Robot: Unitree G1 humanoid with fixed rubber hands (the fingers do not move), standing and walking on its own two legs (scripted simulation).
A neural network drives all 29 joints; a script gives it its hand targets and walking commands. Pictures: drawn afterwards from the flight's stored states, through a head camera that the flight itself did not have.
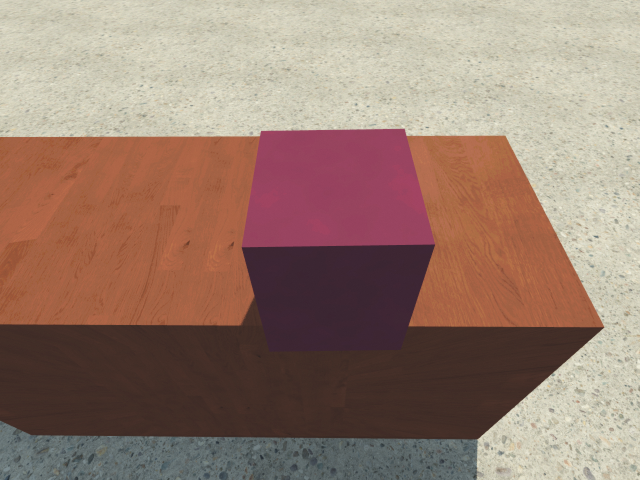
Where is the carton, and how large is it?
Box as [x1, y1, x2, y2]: [242, 129, 434, 351]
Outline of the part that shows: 404,129 261,131 242,242 242,250 269,351 400,349 434,246 431,230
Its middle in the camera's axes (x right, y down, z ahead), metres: +0.02 +0.01 +0.56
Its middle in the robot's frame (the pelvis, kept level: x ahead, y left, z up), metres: +0.42 +0.00 +0.04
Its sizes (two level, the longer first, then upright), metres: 0.210 0.200 0.250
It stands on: a pedestal, 0.68 m high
